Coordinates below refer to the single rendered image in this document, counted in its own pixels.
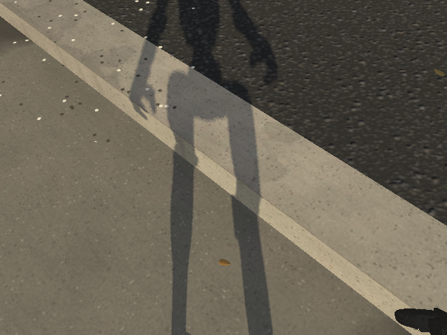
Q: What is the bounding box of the right robot hand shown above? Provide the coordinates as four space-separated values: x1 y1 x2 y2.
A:
395 308 447 335

